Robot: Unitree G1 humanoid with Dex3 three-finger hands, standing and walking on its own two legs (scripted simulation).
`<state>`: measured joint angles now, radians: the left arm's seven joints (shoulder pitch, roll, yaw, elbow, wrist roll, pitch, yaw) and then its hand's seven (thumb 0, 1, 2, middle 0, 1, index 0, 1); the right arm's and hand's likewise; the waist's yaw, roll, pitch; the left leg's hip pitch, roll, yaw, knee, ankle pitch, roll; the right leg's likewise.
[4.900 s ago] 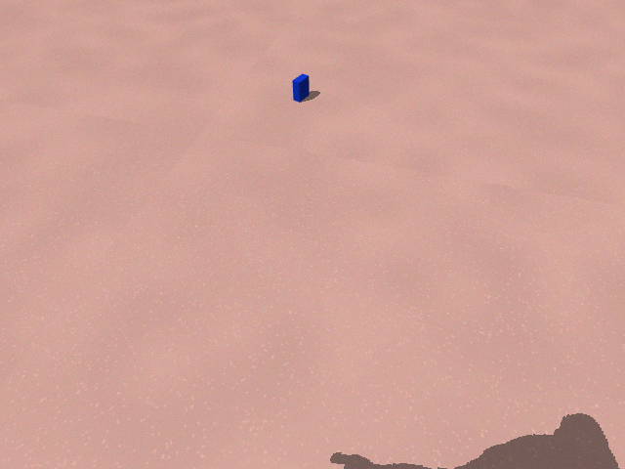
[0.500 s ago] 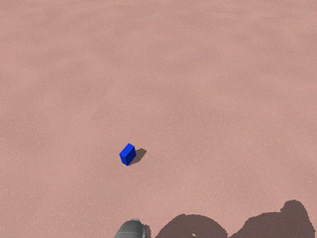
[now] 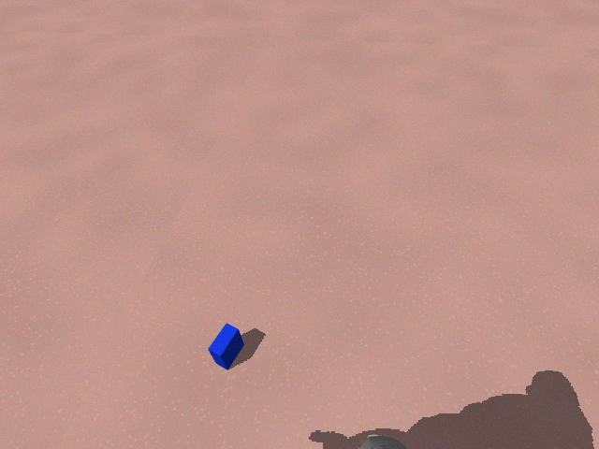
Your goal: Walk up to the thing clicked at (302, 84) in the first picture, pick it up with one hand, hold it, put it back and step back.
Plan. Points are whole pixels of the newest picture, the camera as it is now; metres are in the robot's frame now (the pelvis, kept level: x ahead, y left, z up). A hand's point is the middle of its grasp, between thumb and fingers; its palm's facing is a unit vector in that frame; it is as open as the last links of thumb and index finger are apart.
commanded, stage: walk up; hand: left
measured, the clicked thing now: (227, 346) +0.54 +0.27 -0.70
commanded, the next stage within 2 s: stand in 1.80 s
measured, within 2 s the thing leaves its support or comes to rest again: neither
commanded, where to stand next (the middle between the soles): +0.16 +0.02 m, yaw +1 degrees
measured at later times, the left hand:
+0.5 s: hand out of the picture +0.13 +0.28 -0.16, palm faces +0.02 -0.93 -0.37, open 7.4 cm
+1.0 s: hand out of the picture +0.11 +0.28 -0.14, palm faces +0.03 -0.92 -0.38, open 7.4 cm
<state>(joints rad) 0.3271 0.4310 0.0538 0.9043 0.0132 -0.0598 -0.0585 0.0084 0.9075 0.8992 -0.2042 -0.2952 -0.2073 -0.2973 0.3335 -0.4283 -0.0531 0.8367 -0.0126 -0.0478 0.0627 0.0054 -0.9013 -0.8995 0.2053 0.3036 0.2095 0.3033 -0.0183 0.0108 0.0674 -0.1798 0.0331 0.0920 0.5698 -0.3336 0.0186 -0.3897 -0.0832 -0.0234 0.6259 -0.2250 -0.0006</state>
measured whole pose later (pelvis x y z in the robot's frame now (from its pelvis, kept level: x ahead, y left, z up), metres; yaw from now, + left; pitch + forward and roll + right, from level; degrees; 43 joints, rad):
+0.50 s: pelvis +0.05 +0.01 -0.01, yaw +2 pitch -3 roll +0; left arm 0.18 0.40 0.00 0.92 -0.01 -0.01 0.01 0.01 0.91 0.90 -0.21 -0.30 -0.21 -0.30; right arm 0.19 -0.38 -0.03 0.96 -0.01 0.00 0.02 0.01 -0.91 -0.90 0.20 0.30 0.21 0.30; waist 0.01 -0.02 0.11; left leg -0.35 0.02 0.00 0.68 -0.29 0.00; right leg -0.34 -0.07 -0.03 0.73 -0.43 -0.01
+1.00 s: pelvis +0.07 +0.01 +0.01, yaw +3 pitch -3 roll +0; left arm 0.13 0.37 -0.01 1.15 0.00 -0.03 -0.01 0.01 0.91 0.90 -0.20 -0.30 -0.21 -0.30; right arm 0.05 -0.37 -0.01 1.11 0.00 0.00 0.03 0.00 -0.91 -0.90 0.20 0.30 0.21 0.30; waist 0.03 0.04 0.07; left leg -0.21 0.02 -0.01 0.44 -0.19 -0.02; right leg -0.17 -0.05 -0.05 0.43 -0.21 0.04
